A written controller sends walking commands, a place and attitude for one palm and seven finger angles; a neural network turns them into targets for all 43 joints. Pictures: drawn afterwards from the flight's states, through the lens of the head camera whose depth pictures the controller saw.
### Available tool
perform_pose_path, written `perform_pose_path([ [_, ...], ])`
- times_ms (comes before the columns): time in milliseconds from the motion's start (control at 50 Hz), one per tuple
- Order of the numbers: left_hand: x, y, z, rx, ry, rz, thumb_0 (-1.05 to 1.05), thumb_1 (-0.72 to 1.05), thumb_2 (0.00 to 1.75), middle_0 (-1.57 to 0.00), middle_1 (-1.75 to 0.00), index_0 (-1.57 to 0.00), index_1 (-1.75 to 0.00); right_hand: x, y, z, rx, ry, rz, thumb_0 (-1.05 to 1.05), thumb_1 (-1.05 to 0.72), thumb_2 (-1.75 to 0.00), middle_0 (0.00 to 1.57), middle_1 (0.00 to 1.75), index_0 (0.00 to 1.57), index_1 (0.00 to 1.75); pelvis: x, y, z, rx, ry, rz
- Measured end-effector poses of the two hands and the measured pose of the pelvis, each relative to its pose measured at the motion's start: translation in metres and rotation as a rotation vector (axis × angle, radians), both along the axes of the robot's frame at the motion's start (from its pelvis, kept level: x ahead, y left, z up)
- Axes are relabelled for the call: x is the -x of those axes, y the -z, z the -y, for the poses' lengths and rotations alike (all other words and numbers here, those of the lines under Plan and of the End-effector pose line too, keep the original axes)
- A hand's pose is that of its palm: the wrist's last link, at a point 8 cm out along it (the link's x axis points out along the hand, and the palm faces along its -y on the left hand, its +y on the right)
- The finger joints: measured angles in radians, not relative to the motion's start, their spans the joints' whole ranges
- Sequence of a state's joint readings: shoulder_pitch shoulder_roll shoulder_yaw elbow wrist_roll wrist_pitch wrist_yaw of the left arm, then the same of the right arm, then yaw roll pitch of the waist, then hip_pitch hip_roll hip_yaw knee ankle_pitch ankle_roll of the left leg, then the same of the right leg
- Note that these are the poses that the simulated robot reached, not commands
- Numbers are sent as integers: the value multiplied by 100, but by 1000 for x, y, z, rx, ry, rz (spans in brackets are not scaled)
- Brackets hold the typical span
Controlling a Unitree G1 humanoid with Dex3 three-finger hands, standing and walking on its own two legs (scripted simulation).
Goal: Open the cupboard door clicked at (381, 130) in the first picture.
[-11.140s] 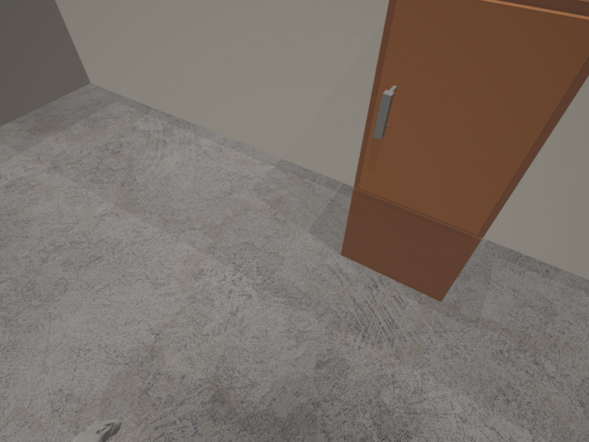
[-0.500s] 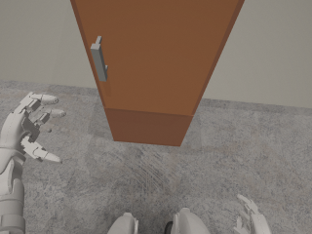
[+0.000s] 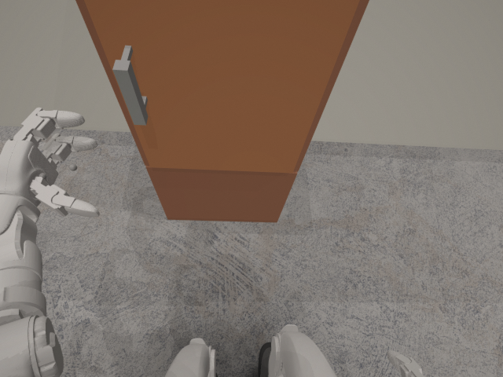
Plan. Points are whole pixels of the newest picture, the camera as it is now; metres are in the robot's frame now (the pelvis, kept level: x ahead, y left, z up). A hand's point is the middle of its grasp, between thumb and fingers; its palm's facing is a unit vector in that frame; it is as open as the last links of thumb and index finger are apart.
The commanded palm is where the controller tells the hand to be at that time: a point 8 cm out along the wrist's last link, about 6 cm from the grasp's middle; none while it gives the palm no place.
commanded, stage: move the hooked fingers beside the handle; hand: left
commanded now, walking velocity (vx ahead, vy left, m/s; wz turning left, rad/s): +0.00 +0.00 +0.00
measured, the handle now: (134, 87) +0.59 +0.21 +0.04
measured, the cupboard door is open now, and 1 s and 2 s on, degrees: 0 0 0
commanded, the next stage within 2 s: slide the fingers in behind the handle in 1.68 s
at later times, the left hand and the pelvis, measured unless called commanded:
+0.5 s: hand (87, 122) +0.50 +0.27 +0.05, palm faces -0.01 -1.00 +0.00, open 14.0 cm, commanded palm +0.48 +0.31 +0.04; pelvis +0.00 +0.01 -0.01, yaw -1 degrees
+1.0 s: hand (100, 102) +0.56 +0.26 +0.03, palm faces -0.04 -1.00 -0.01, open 14.0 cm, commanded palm +0.54 +0.29 +0.04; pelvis +0.00 +0.02 -0.02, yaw -3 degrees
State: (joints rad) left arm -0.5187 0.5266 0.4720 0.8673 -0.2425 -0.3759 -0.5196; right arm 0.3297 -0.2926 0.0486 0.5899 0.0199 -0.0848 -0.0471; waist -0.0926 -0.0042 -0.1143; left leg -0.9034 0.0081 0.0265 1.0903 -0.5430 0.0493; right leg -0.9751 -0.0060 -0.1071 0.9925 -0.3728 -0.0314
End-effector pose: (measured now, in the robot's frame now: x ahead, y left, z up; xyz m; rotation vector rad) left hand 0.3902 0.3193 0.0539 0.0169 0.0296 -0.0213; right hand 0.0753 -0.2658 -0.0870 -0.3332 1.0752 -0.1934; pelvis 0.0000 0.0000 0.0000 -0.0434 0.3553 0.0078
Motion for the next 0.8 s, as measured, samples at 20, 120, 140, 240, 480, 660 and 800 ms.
perform_pose_path([
  [20, -4, 1, 0, 2, -2, -3, -1, -50, 30, -30, -120, -30, -120, 1, 0, 0, 1, 3, -6, 1, -90, -90, 20, 30, 21, 30, 0, 0, 0, 0, 1, -3],
  [120, -22, 2, -4, -3, -13, -10, -1, -50, 30, -30, -120, -30, -120, 10, 2, 0, 7, 23, -42, 1, -90, -90, 20, 30, 21, 30, 0, 3, -1, 4, 6, -18],
  [140, -25, 1, -4, -7, -13, -8, -1, -50, 30, -30, -120, -30, -120, 12, 3, 0, 8, 28, -52, 1, -90, -90, 20, 30, 21, 30, 0, 3, -2, 5, 7, -21],
  [240, -39, -1, -2, -7, 3, 0, -1, -50, 30, -30, -120, -30, -120, 24, 6, -1, 7, 42, -111, 1, -90, -90, 20, 30, 21, 30, 0, 4, -4, 9, 6, -36],
  [480, -81, 2, 0, 8, -6, 9, -1, -50, 30, -30, -120, -30, -120, 59, 10, -3, 29, 96, -238, 1, -90, -90, 21, 30, 21, 30, 1, 12, -7, 21, 10, -80],
  [660, -106, 6, -9, 2, -9, -19, -1, -50, 30, -30, -120, -30, -120, 81, 7, -8, 41, 132, -317, 1, -90, -90, 21, 30, 21, 30, 1, 16, -11, 35, 15, -112],
  [800, -124, 3, -11, 11, 0, 10, -1, -50, 30, -30, -120, -30, -120, 93, 6, -14, 48, 148, -381, 1, -90, -90, 21, 30, 21, 30, 0, 19, -15, 49, 7, -137],
])
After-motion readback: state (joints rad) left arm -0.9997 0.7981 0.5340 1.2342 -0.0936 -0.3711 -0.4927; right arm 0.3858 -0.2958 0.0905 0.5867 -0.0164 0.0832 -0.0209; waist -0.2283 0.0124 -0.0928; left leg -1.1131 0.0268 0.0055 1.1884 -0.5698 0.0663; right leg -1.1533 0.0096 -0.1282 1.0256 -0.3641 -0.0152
